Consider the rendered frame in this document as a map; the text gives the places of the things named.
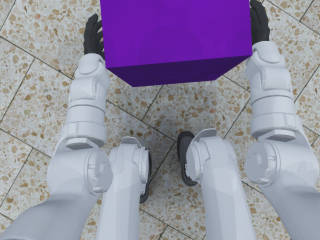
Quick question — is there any robot left upper arm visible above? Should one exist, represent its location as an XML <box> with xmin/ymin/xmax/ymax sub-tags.
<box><xmin>0</xmin><ymin>147</ymin><xmax>113</xmax><ymax>240</ymax></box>

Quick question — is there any robot left hand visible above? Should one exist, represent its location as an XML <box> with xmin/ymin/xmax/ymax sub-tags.
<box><xmin>83</xmin><ymin>13</ymin><xmax>105</xmax><ymax>61</ymax></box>

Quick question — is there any robot right upper arm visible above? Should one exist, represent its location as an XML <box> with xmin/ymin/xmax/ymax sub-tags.
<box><xmin>244</xmin><ymin>139</ymin><xmax>320</xmax><ymax>240</ymax></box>

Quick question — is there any right robot shin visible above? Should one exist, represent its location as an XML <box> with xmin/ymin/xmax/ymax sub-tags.
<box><xmin>185</xmin><ymin>128</ymin><xmax>237</xmax><ymax>182</ymax></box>

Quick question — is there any left robot thigh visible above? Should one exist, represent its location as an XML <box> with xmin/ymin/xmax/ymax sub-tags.
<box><xmin>95</xmin><ymin>143</ymin><xmax>149</xmax><ymax>240</ymax></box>

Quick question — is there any right robot forearm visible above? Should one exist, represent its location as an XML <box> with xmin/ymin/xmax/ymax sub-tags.
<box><xmin>244</xmin><ymin>41</ymin><xmax>320</xmax><ymax>178</ymax></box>

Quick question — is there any robot right hand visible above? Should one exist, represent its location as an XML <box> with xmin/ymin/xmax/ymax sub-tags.
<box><xmin>250</xmin><ymin>0</ymin><xmax>270</xmax><ymax>46</ymax></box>

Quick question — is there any left robot forearm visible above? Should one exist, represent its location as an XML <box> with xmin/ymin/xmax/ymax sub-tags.
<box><xmin>46</xmin><ymin>53</ymin><xmax>111</xmax><ymax>188</ymax></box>

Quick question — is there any carton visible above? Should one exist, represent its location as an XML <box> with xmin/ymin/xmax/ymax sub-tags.
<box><xmin>100</xmin><ymin>0</ymin><xmax>253</xmax><ymax>87</ymax></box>

